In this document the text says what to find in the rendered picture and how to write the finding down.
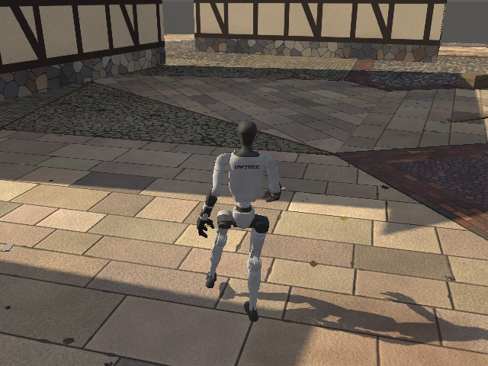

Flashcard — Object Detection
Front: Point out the robot head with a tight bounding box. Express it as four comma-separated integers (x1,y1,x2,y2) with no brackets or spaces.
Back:
233,120,260,157

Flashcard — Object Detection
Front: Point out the left robot hand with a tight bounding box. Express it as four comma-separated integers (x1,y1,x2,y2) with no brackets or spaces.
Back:
197,214,214,238

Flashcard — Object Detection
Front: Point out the left robot forearm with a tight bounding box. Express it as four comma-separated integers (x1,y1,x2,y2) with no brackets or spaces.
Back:
199,185,217,220

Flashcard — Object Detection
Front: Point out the right robot upper arm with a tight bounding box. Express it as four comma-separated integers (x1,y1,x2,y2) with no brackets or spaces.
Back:
262,154,281,193

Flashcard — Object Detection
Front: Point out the humanoid robot torso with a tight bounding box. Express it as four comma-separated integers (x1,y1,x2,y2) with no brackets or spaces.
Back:
228,150,264,229

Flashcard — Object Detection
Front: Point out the right robot forearm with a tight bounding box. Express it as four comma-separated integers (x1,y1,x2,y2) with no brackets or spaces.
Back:
271,182,281,198

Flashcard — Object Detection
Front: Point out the left robot upper arm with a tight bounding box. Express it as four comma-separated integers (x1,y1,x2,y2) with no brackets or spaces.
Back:
210,153,231,197

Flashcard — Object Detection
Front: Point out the right robot hand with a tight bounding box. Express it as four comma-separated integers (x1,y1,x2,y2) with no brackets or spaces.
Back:
262,190,280,202

